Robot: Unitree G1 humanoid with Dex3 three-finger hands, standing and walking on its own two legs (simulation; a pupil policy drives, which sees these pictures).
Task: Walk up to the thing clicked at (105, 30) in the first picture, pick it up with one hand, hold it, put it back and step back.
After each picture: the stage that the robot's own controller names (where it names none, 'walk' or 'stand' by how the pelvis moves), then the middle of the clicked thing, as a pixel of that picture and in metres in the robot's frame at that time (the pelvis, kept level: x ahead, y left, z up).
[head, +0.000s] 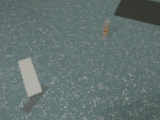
stand; (105, 30) +1.52 -0.28 -0.65
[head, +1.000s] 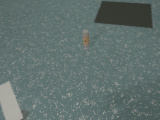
walk; (85, 40) +1.41 +0.06 -0.62
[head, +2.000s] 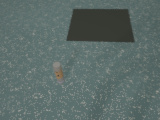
walk; (58, 73) +0.85 +0.27 -0.64
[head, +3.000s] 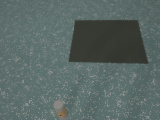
walk; (61, 111) +0.48 +0.22 -0.65
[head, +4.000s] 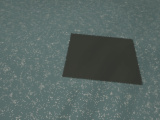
stand; out of the picture +0.38 +0.18 -0.64
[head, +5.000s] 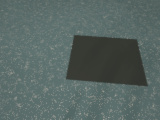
stand; out of the picture +0.36 +0.17 -0.65
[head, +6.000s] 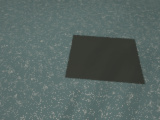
stand; out of the picture +0.40 +0.18 -0.66
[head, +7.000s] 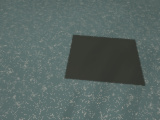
stand; out of the picture +0.38 +0.19 -0.66
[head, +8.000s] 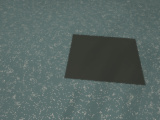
stand; out of the picture +0.37 +0.19 -0.66
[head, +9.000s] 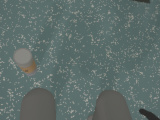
go down; (27, 64) +0.43 +0.22 -0.34
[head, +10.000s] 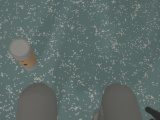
go down; (26, 57) +0.44 +0.23 -0.27
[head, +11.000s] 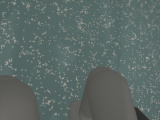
close in; out of the picture +0.42 +0.27 -0.16
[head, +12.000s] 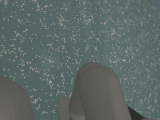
close; out of the picture +0.43 +0.29 -0.16
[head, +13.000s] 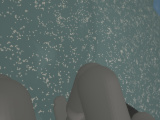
lift; out of the picture +0.41 +0.29 -0.16
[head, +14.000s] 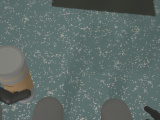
lift; (18, 81) +0.32 +0.20 +0.00
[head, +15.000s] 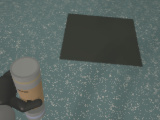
hold; (31, 93) +0.30 +0.17 +0.01
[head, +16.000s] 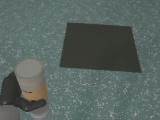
hold; (35, 93) +0.31 +0.16 +0.02
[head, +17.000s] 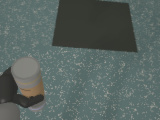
crouch; (32, 88) +0.33 +0.16 -0.03
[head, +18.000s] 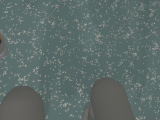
lower; out of the picture +0.48 +0.24 -0.05
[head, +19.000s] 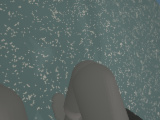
lower; out of the picture +0.44 +0.29 -0.16
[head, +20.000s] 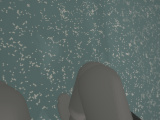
lower; out of the picture +0.43 +0.29 -0.16
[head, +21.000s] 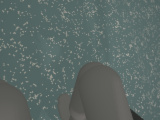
lower; out of the picture +0.42 +0.29 -0.16
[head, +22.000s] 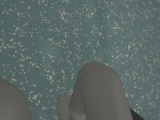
lower; out of the picture +0.41 +0.29 -0.16
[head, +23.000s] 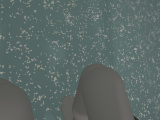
open; out of the picture +0.43 +0.26 -0.17
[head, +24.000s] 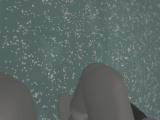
stand; out of the picture +0.41 +0.26 -0.16
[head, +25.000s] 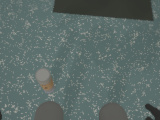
walk; (46, 82) +0.43 +0.19 -0.41
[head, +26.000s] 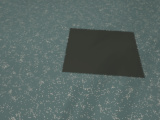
stand; out of the picture +0.37 +0.16 -0.60
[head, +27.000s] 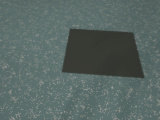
stand; out of the picture +0.37 +0.17 -0.60
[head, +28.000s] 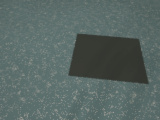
stand; out of the picture +0.39 +0.15 -0.65
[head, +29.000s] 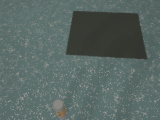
walk; (60, 110) +0.44 +0.18 -0.62
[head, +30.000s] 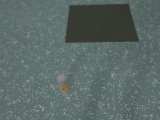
walk; (63, 85) +0.65 +0.20 -0.63
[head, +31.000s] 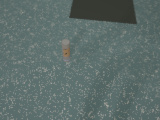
walk; (66, 51) +0.94 +0.15 -0.63
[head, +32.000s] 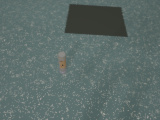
stand; (62, 63) +0.97 +0.17 -0.65
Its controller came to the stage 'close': yes
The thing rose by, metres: 0.67
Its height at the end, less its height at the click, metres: +0.00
